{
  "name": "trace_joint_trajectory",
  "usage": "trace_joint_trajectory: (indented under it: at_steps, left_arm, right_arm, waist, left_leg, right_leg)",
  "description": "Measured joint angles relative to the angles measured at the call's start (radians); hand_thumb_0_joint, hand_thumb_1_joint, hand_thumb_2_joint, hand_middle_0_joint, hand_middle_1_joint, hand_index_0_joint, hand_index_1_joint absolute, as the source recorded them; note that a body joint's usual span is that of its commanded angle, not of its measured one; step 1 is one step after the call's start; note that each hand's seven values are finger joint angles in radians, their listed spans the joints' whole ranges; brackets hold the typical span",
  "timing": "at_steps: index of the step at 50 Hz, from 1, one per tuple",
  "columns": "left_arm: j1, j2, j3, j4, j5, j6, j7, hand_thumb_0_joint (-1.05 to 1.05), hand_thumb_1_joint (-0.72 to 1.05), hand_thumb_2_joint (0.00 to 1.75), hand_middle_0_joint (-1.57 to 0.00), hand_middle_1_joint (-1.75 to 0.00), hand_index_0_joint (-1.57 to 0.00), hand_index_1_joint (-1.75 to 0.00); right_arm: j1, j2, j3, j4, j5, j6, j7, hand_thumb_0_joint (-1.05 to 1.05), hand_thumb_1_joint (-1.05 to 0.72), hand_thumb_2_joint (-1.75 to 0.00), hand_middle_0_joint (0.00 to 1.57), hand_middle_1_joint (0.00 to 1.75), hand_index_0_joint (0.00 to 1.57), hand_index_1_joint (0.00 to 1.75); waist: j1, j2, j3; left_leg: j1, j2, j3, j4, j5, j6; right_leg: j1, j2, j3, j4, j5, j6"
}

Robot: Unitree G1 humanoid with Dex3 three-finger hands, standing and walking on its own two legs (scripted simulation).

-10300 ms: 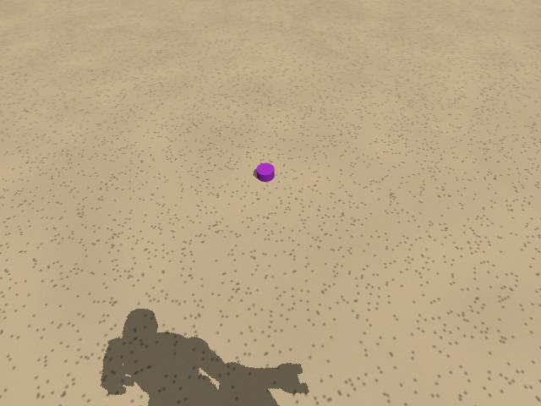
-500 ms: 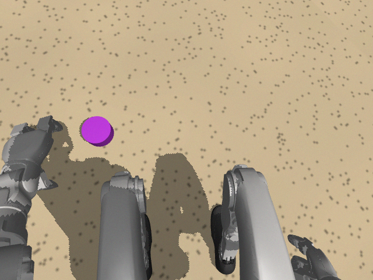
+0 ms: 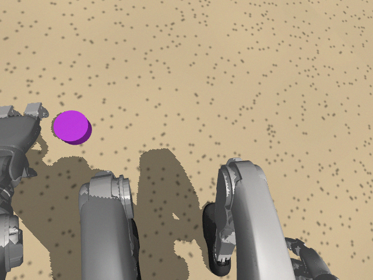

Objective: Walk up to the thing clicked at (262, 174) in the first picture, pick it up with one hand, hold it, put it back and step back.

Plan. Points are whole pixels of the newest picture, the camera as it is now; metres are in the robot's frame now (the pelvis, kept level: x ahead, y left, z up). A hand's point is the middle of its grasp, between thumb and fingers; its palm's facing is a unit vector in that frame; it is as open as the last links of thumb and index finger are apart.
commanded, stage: rise first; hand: left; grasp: from above
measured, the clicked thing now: (73, 128) +0.48 +0.29 -0.32
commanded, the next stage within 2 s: approach in 0.78 s
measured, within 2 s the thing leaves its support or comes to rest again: neither
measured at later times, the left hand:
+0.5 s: hand (39, 143) +0.41 +0.33 -0.20, palm faces -0.48 -0.08 -0.87, open 14.1 cm
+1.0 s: hand (45, 140) +0.42 +0.32 -0.22, palm faces -0.48 -0.07 -0.87, open 14.1 cm
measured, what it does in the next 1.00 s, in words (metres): stands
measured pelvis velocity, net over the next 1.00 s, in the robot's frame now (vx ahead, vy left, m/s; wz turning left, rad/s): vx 0.01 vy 0.00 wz -0.02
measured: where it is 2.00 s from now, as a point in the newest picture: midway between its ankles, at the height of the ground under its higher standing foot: (174, 258)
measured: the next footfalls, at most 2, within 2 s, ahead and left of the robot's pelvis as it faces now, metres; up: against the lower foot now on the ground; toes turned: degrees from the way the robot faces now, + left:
none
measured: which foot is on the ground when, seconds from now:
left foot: down 0.00-1.00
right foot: down 0.00-1.00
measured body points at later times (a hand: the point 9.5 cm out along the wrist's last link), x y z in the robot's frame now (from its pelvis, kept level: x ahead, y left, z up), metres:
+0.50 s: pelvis +0.01 +0.00 -0.02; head +0.24 +0.07 +0.36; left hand +0.43 +0.33 -0.15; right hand +0.09 -0.28 -0.14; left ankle +0.08 +0.13 -0.31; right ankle +0.10 -0.13 -0.31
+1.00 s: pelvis +0.01 +0.00 -0.03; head +0.25 +0.07 +0.34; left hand +0.44 +0.32 -0.17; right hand +0.09 -0.28 -0.14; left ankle +0.08 +0.13 -0.31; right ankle +0.10 -0.13 -0.31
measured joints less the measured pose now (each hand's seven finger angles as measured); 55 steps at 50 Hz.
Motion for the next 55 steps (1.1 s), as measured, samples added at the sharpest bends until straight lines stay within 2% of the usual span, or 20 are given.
trace_joint_trajectory:
  at_steps: [8,18,45,48,55]
  left_arm:
    - [-0.042,0.007,0.003,0.054,0.013,0.015,0.038,0.00,-0.53,1.01,-0.08,-1.01,-0.07,-1.00]
    - [-0.059,0.014,0.012,0.080,0.011,0.031,0.042,0.00,-0.53,1.01,-0.08,-1.02,-0.07,-1.01]
    - [-0.082,0.042,0.019,0.121,0.023,0.016,0.075,0.00,-0.53,1.00,-0.08,-1.04,-0.08,-1.03]
    - [-0.092,0.045,0.006,0.134,0.023,0.022,0.077,0.00,-0.53,1.00,-0.08,-1.04,-0.08,-1.04]
    - [-0.163,0.046,-0.057,0.175,0.030,0.033,0.087,0.00,-0.53,1.00,-0.08,-1.06,-0.08,-1.05]
  right_arm:
    - [-0.007,0.006,0.011,0.006,-0.021,-0.013,0.006,0.00,-0.90,-0.90,0.20,0.30,0.21,0.30]
    - [-0.007,0.008,0.026,0.004,-0.034,-0.017,0.012,0.00,-0.90,-0.90,0.20,0.30,0.21,0.30]
    - [-0.016,-0.004,0.048,0.003,-0.058,-0.020,0.026,0.00,-0.90,-0.90,0.20,0.30,0.21,0.30]
    - [-0.016,-0.004,0.053,0.004,-0.059,-0.024,0.027,0.00,-0.91,-0.90,0.20,0.30,0.21,0.30]
    - [-0.013,-0.002,0.071,0.010,-0.065,-0.041,0.024,0.00,-0.91,-0.90,0.20,0.30,0.21,0.30]
  waist:
    - [-0.011,-0.007,0.014]
    - [-0.029,-0.004,0.021]
    - [-0.047,-0.015,0.045]
    - [-0.051,-0.016,0.047]
    - [-0.075,-0.026,0.052]
  left_leg:
    - [-0.031,-0.002,-0.006,0.036,-0.003,-0.002]
    - [-0.055,-0.004,-0.013,0.064,-0.011,-0.004]
    - [-0.082,-0.010,-0.028,0.108,-0.028,-0.009]
    - [-0.085,-0.010,-0.028,0.110,-0.027,-0.010]
    - [-0.095,-0.010,-0.030,0.117,-0.023,-0.013]
  right_leg:
    - [-0.030,0.002,0.000,0.035,-0.003,0.001]
    - [-0.053,0.004,-0.002,0.061,-0.010,0.002]
    - [-0.074,0.006,-0.010,0.097,-0.025,0.004]
    - [-0.077,0.007,-0.010,0.100,-0.024,0.004]
    - [-0.090,0.009,-0.010,0.107,-0.019,0.003]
